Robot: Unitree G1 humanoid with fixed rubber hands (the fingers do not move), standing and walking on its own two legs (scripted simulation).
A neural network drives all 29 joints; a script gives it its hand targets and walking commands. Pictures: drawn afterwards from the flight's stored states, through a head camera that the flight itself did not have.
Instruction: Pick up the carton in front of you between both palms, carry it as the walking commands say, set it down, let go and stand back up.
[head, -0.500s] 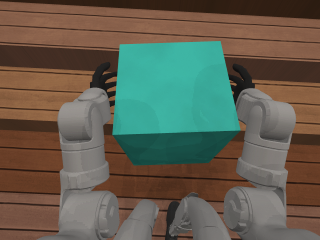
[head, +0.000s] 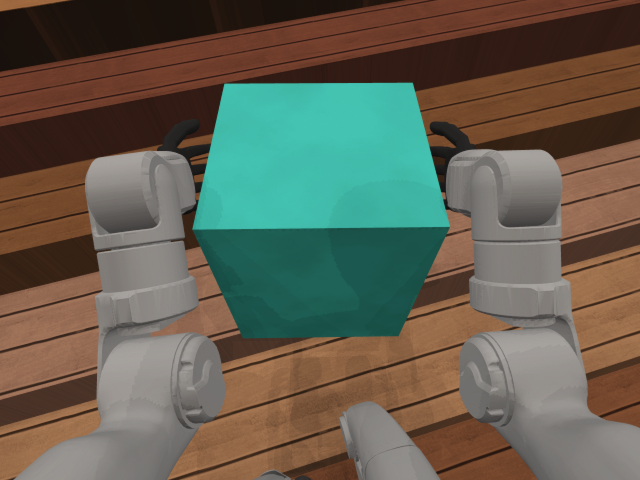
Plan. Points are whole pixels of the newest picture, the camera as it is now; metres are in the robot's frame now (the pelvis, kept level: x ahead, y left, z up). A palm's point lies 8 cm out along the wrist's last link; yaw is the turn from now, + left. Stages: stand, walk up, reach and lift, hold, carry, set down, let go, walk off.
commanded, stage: carry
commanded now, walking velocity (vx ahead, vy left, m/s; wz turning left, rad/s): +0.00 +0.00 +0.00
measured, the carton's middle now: (320, 222) +0.39 -0.06 +0.10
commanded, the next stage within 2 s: none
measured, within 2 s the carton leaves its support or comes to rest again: neither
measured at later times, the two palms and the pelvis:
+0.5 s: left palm (156, 147) +0.50 +0.12 +0.16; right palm (391, 107) +0.51 -0.18 +0.16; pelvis +0.13 -0.03 +0.04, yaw +0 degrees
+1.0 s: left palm (155, 103) +0.57 +0.12 +0.18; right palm (373, 56) +0.60 -0.17 +0.18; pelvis +0.23 -0.06 +0.10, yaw +1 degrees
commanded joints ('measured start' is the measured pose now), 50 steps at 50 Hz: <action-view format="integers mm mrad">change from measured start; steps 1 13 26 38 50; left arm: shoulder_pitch -636 -764 -628 -464 -497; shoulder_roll -816 -1096 -1231 -1118 -1268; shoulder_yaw -436 -475 -629 -782 -908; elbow -4 176 21 -153 -148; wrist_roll -275 -436 -487 -440 -573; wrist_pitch -1 15 -128 -166 -236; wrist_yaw -135 -194 -219 -134 -227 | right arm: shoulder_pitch -1023 -782 -660 -596 -437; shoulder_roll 1203 1099 1263 1186 1153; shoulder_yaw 553 265 455 645 592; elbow -176 187 7 -274 -123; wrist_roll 570 281 316 428 269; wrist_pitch -35 -11 -140 -194 -244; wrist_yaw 295 296 271 294 314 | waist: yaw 106 198 115 77 265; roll -85 -60 -194 76 -95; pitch -560 -617 -723 -577 -588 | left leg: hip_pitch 309 -304 200 912 -473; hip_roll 220 46 -9 305 -26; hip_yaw -257 -169 -60 -332 -359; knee -169 582 -523 -218 1191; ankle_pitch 730 -295 301 911 -146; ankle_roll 96 -99 -76 103 -20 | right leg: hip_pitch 140 1105 1056 -479 733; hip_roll -38 -389 -192 -65 -262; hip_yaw -106 115 -65 -118 560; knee -475 -1201 -892 104 -1081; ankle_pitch -94 1374 1330 -479 107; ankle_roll -16 -190 -61 32 -271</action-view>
